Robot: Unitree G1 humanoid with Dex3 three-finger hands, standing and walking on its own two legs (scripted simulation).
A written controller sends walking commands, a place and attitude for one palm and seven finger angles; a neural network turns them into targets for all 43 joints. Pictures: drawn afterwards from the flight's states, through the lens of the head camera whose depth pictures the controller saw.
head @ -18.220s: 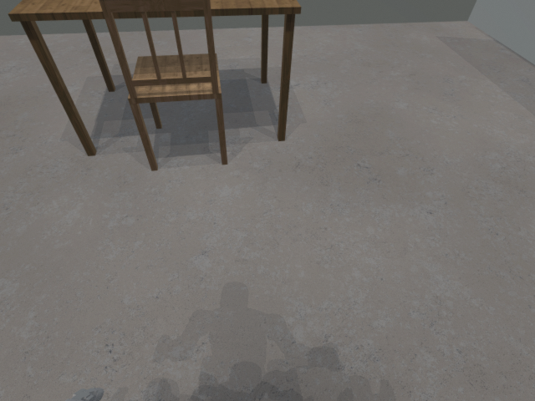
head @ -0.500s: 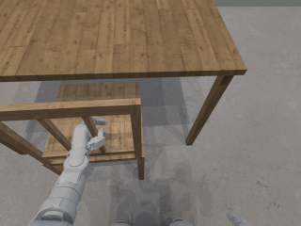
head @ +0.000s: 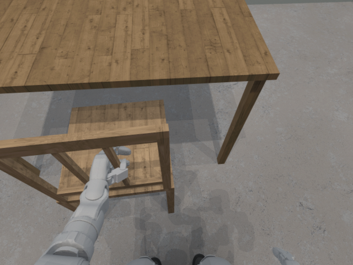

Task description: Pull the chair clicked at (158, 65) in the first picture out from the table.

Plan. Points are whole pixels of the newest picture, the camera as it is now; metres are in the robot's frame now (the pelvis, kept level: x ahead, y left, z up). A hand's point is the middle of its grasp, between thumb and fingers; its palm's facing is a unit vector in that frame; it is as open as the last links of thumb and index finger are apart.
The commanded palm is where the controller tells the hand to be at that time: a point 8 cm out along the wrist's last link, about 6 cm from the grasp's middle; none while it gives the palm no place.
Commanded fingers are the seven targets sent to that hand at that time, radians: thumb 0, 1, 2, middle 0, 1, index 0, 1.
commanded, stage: step backward, pulling the chair out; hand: left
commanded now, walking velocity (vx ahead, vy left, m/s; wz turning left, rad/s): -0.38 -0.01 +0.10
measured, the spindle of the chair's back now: (78, 172) +0.35 +0.27 -0.10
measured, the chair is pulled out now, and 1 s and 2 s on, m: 0.10 0.19 0.33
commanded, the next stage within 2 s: none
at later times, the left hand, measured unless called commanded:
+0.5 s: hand (125, 195) +0.28 +0.13 -0.07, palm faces +0.00 -0.98 -0.17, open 4.9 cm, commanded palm +0.28 +0.18 -0.06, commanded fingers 0.00 0.90 0.90 -0.50 -1.45 -0.50 -1.45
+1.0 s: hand (126, 204) +0.26 +0.12 -0.06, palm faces +0.04 -0.98 -0.17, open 5.0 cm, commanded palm +0.24 +0.17 -0.07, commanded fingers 0.00 0.90 0.90 -0.50 -1.45 -0.50 -1.45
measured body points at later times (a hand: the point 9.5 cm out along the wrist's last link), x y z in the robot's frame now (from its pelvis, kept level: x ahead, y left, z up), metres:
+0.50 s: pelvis -0.05 +0.00 +0.00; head +0.01 +0.00 +0.44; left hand +0.28 +0.18 -0.05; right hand +0.04 -0.26 -0.13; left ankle +0.02 +0.10 -0.73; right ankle +0.03 -0.11 -0.73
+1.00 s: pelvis -0.08 -0.01 +0.00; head +0.00 -0.01 +0.44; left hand +0.25 +0.17 -0.05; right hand +0.03 -0.28 -0.13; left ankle -0.14 +0.15 -0.71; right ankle +0.01 -0.12 -0.73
